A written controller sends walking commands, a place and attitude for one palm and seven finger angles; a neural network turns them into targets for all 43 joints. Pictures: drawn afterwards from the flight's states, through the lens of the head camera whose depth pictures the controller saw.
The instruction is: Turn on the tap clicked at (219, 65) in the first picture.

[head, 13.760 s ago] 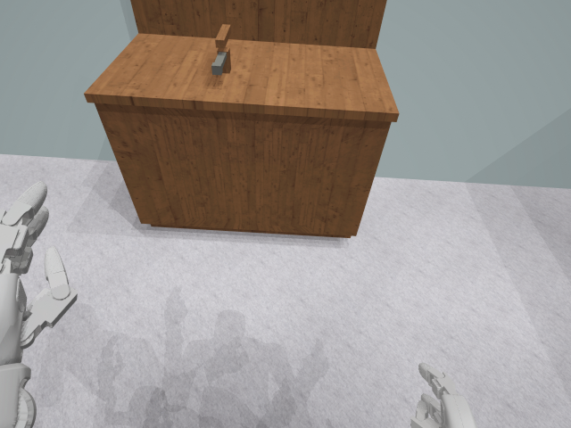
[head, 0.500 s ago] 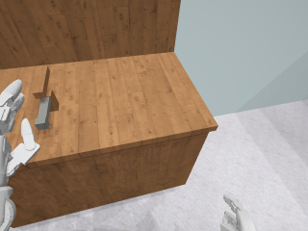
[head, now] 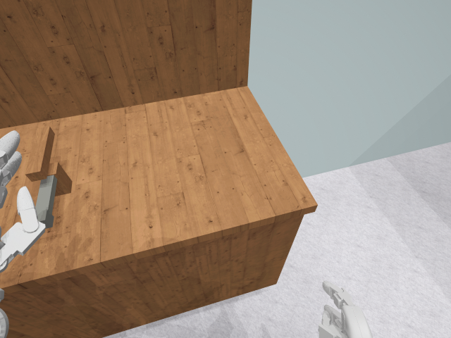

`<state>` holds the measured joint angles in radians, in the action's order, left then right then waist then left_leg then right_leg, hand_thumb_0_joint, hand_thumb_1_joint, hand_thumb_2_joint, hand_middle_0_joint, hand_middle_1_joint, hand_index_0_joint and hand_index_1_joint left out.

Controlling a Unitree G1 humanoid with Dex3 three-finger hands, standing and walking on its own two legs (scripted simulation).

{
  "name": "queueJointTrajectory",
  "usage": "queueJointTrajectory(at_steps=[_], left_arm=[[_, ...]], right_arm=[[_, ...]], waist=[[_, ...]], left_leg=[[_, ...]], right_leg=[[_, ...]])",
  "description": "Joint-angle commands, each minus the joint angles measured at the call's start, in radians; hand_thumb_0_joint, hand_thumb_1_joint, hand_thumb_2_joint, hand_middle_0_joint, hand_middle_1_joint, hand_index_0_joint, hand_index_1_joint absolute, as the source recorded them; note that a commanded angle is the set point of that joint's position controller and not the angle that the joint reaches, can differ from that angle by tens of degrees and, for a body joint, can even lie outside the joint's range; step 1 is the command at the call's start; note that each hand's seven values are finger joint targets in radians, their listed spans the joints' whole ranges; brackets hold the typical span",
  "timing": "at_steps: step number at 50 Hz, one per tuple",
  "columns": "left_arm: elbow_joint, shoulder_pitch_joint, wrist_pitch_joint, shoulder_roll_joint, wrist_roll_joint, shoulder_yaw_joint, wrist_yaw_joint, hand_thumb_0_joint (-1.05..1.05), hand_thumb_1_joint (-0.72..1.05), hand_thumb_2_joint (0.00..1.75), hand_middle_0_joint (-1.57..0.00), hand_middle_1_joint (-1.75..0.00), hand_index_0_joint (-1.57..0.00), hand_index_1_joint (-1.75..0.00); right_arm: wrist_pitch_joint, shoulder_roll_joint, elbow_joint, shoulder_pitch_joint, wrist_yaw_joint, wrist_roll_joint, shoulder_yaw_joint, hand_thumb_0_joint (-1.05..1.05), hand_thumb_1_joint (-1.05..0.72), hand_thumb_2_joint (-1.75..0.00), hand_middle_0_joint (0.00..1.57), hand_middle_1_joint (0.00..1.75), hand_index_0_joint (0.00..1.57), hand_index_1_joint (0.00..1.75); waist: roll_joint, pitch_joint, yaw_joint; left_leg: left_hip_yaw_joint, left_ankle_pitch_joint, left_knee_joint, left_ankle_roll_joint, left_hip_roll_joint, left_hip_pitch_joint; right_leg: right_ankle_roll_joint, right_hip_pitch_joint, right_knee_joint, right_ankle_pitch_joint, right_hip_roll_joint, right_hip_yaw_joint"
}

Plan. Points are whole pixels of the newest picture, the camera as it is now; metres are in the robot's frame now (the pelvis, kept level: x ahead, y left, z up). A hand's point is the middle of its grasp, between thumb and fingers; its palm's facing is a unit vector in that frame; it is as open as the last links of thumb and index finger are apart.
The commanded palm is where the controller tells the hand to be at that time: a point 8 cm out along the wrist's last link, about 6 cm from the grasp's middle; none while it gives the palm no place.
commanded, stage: come to a stop and stand still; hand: left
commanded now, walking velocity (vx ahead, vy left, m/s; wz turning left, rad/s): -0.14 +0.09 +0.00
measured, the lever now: (42, 220) +0.31 +0.39 +0.01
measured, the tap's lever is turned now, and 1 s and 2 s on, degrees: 0 0 0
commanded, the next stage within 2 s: look again from close up in 0.58 s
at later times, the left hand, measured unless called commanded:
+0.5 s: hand (2, 249) +0.18 +0.28 +0.17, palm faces +0.49 -0.81 -0.34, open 7.4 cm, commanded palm +0.14 +0.30 +0.18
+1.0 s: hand (36, 235) +0.21 +0.27 +0.15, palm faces +0.27 -0.86 -0.43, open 7.4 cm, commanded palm +0.16 +0.31 +0.18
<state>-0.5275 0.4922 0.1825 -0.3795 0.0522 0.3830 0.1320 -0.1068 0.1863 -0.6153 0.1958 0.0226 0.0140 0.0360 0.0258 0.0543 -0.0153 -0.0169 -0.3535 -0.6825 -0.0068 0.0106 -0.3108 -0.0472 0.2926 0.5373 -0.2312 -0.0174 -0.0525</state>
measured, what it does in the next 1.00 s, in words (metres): stands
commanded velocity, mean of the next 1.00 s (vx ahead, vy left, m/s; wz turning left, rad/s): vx -0.02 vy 0.00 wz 0.00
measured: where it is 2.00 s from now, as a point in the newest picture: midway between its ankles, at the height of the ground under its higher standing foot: outside the picture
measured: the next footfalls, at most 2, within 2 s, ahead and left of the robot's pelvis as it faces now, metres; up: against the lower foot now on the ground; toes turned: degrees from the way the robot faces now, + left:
none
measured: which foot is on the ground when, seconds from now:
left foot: down 0.00-1.00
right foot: down 0.00-1.00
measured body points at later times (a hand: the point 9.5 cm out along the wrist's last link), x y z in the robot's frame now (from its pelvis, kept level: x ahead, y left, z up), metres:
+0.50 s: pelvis -0.02 +0.02 +0.01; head -0.02 +0.03 +0.46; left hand +0.15 +0.32 +0.19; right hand +0.18 -0.18 -0.06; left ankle -0.01 +0.13 -0.73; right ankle +0.04 -0.09 -0.73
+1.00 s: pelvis +0.00 +0.04 +0.01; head +0.02 +0.04 +0.45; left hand +0.19 +0.31 +0.17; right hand +0.15 -0.20 -0.08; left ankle -0.01 +0.13 -0.73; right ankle +0.04 -0.09 -0.73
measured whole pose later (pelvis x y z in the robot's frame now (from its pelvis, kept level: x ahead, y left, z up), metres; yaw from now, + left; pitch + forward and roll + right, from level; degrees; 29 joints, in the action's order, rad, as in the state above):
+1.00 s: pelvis +0.00 +0.04 +0.01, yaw +0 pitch +0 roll +0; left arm -0.42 0.49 0.26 -0.38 0.03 0.32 0.06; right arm -0.16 0.20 -0.61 0.25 0.01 0.02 0.01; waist -0.02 0.06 -0.01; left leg -0.06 -0.27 -0.47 0.04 -0.02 -0.20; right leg 0.01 0.27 0.46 -0.18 0.02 -0.02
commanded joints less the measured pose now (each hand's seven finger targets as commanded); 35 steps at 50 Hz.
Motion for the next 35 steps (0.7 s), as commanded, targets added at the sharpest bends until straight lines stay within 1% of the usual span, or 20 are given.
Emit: queueJointTrajectory(at_steps=[1,2,3,5,7,8,9,12,13,16,17,21,26,27,28,31,32,33,34,35], left_arm=[[-0.074,-0.054,0.03,-0.137,0.0,0.097,0.042,0.0,0.9,0.9,-0.2,-0.3,-0.2,-0.3],[-0.093,-0.08,0.031,-0.152,-0.003,0.095,0.048,0.0,0.9,0.9,-0.2,-0.3,-0.2,-0.3],[-0.107,-0.071,0.033,-0.127,-0.008,0.069,0.049,0.0,0.9,0.9,-0.2,-0.3,-0.2,-0.3],[-0.19,-0.086,0.039,-0.137,-0.01,0.056,0.052,0.0,0.9,0.9,-0.2,-0.3,-0.2,-0.3],[-0.273,-0.082,0.044,-0.177,-0.004,0.08,0.055,0.0,0.9,0.9,-0.2,-0.3,-0.2,-0.3],[-0.266,-0.055,0.045,-0.154,-0.005,0.07,0.056,0.0,0.9,0.9,-0.2,-0.3,-0.2,-0.3],[-0.297,-0.061,0.047,-0.164,-0.005,0.074,0.057,0.0,0.9,0.9,-0.2,-0.3,-0.2,-0.3],[-0.321,-0.047,0.056,-0.192,0.001,0.108,0.058,0.0,0.9,0.9,-0.2,-0.3,-0.2,-0.3],[-0.297,-0.036,0.056,-0.164,0.002,0.093,0.055,0.0,0.9,0.9,-0.2,-0.3,-0.2,-0.3],[-0.213,-0.037,0.044,-0.137,0.005,0.083,0.049,0.0,0.9,0.9,-0.2,-0.3,-0.2,-0.3],[-0.197,-0.029,0.041,-0.134,0.006,0.084,0.049,0.0,0.9,0.9,-0.2,-0.3,-0.2,-0.3],[-0.108,-0.113,0.02,-0.091,-0.005,0.028,0.038,0.0,0.9,0.9,-0.2,-0.3,-0.2,-0.3],[-0.118,-0.225,0.005,-0.09,-0.02,-0.008,0.038,0.0,0.9,0.9,-0.2,-0.3,-0.2,-0.3],[-0.153,-0.248,0.005,-0.123,-0.021,0.011,0.042,0.0,0.9,0.9,-0.2,-0.3,-0.2,-0.3],[-0.155,-0.252,0.006,-0.1,-0.022,-0.004,0.042,0.0,0.9,0.9,-0.2,-0.3,-0.2,-0.3],[-0.187,-0.244,0.009,-0.119,-0.023,0.017,0.046,0.0,0.9,0.9,-0.2,-0.3,-0.2,-0.3],[-0.202,-0.22,0.011,-0.153,-0.02,0.049,0.049,0.0,0.9,0.9,-0.2,-0.3,-0.2,-0.3],[-0.2,-0.197,0.015,-0.129,-0.019,0.039,0.047,0.0,0.9,0.9,-0.2,-0.3,-0.2,-0.3],[-0.432,-1.27,0.135,-0.972,-0.2,0.613,0.036,0.0,0.9,0.9,-0.2,-0.3,-0.2,-0.3],[0.178,-0.677,0.11,-0.33,-0.083,0.217,-0.018,0.0,0.9,0.9,-0.2,-0.3,-0.2,-0.3]], right_arm=[[-0.045,0.097,0.15,-0.078,0.03,-0.001,-0.038,0.0,-0.9,-0.9,0.2,0.3,0.2,0.3],[-0.046,0.103,0.142,-0.102,0.037,-0.004,-0.039,0.0,-0.9,-0.9,0.2,0.3,0.2,0.3],[-0.044,0.103,0.146,-0.087,0.041,-0.008,-0.045,0.0,-0.9,-0.9,0.2,0.3,0.2,0.3],[-0.044,0.124,0.169,-0.097,0.048,-0.009,-0.06,0.0,-0.9,-0.9,0.2,0.3,0.2,0.3],[-0.046,0.139,0.182,-0.114,0.054,-0.003,-0.074,0.0,-0.9,-0.9,0.2,0.3,0.2,0.3],[-0.041,0.136,0.184,-0.106,0.054,-0.008,-0.067,0.0,-0.9,-0.9,0.2,0.3,0.2,0.3],[-0.038,0.134,0.195,-0.112,0.052,-0.007,-0.065,0.0,-0.9,-0.9,0.2,0.3,0.2,0.3],[-0.041,0.131,0.187,-0.111,0.055,-0.008,-0.066,0.0,-0.9,-0.9,0.2,0.3,0.2,0.3],[-0.04,0.133,0.188,-0.099,0.053,-0.009,-0.067,0.0,-0.9,-0.9,0.2,0.3,0.2,0.3],[-0.038,0.135,0.185,-0.084,0.05,-0.007,-0.066,0.0,-0.9,-0.9,0.2,0.3,0.2,0.3],[-0.039,0.136,0.178,-0.082,0.053,-0.007,-0.068,0.0,-0.9,-0.9,0.2,0.3,0.2,0.3],[-0.034,0.135,0.175,-0.072,0.047,-0.005,-0.06,0.0,-0.9,-0.9,0.2,0.3,0.2,0.3],[-0.038,0.135,0.172,-0.077,0.047,-0.006,-0.054,0.0,-0.9,-0.9,0.2,0.3,0.2,0.3],[-0.041,0.135,0.168,-0.095,0.05,-0.005,-0.055,0.0,-0.9,-0.9,0.2,0.3,0.2,0.3],[-0.042,0.134,0.168,-0.085,0.049,-0.009,-0.052,0.0,-0.9,-0.9,0.2,0.3,0.2,0.3],[-0.046,0.129,0.174,-0.083,0.044,-0.008,-0.052,0.0,-0.9,-0.9,0.2,0.3,0.2,0.3],[-0.049,0.132,0.171,-0.089,0.045,-0.008,-0.055,0.0,-0.9,-0.9,0.2,0.3,0.2,0.3],[-0.048,0.127,0.174,-0.087,0.042,-0.009,-0.052,0.0,-0.9,-0.9,0.2,0.3,0.2,0.3],[-0.092,0.138,0.161,0.055,0.034,-0.049,-0.034,0.0,-0.9,-0.9,0.2,0.3,0.2,0.3],[-0.092,0.031,0.081,-0.022,0.029,-0.02,-0.011,0.0,-0.9,-0.9,0.2,0.3,0.2,0.3]], waist=[[-0.163,-0.153,0.005],[-0.114,-0.165,0.007],[-0.105,-0.191,0.007],[-0.046,-0.218,-0.008],[-0.022,-0.225,-0.014],[0.023,-0.236,-0.007],[0.058,-0.236,-0.01],[0.112,-0.229,-0.011],[0.124,-0.222,-0.01],[0.096,-0.169,-0.009],[0.087,-0.158,-0.005],[0.018,-0.088,0.001],[-0.016,-0.07,0.001],[-0.004,-0.069,0.001],[0.014,-0.081,0.002],[0.046,-0.108,-0.006],[0.055,-0.115,-0.007],[0.063,-0.128,-0.007],[-0.075,0.048,0.003],[-0.05,-0.218,-0.001]], left_leg=[[0.031,0.005,0.065,0.005,0.016,-0.027],[0.018,0.079,0.152,0.004,0.014,0.015],[0.013,0.182,0.213,0.006,0.013,0.053],[0.053,0.425,0.236,0.023,0.072,0.132],[0.072,0.496,0.222,0.027,0.106,0.164],[0.093,0.544,0.225,0.028,0.11,0.138],[0.1,0.569,0.232,0.022,0.11,0.122],[0.1,0.51,0.265,0.013,0.114,0.097],[0.102,0.46,0.281,0.013,0.114,0.071],[0.094,0.231,0.33,0.014,0.1,-0.015],[0.094,0.198,0.338,0.016,0.1,-0.007],[0.089,-0.016,0.367,0.021,0.079,-0.053],[0.086,-0.051,0.389,0.025,0.063,-0.041],[0.084,-0.051,0.39,0.028,0.064,-0.026],[0.087,-0.051,0.398,0.028,0.061,-0.033],[0.088,-0.025,0.409,0.028,0.06,-0.041],[0.098,-0.023,0.418,0.027,0.064,-0.046],[0.099,0.001,0.414,0.028,0.064,-0.05],[0.046,0.212,0.213,0.051,0.099,-0.145],[0.05,0.186,0.226,0.052,0.044,0.055]], right_leg=[[-0.061,-0.161,-0.189,0.325,0.284,0.256],[-0.046,-0.174,-0.15,0.414,0.272,0.228],[-0.025,-0.209,-0.111,0.45,0.245,0.179],[0.015,-0.185,-0.077,0.435,0.181,0.137],[0.02,-0.164,-0.088,0.392,0.153,0.133],[0.021,-0.197,-0.065,0.409,0.139,0.099],[0.025,-0.209,-0.05,0.409,0.121,0.088],[0.028,-0.221,-0.057,0.332,0.096,0.069],[0.029,-0.226,-0.062,0.286,0.091,0.065],[0.036,-0.232,-0.101,0.186,0.078,0.079],[0.035,-0.221,-0.116,0.178,0.077,0.081],[0.043,-0.165,-0.197,0.0,0.071,0.109],[0.049,-0.151,-0.247,-0.085,0.065,0.109],[0.048,-0.146,-0.253,-0.079,0.067,0.109],[0.047,-0.167,-0.242,-0.079,0.066,0.1],[0.047,-0.224,-0.218,-0.022,0.058,0.089],[0.047,-0.24,-0.208,-0.002,0.055,0.082],[0.045,-0.262,-0.194,0.026,0.058,0.076],[0.086,-0.037,-0.21,0.042,0.105,0.12],[0.001,-0.053,-0.189,-0.001,0.168,0.098]])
